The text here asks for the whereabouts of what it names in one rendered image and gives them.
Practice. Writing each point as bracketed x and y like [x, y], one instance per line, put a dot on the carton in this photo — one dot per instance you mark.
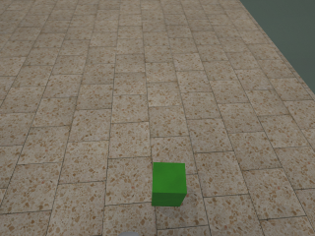
[169, 184]

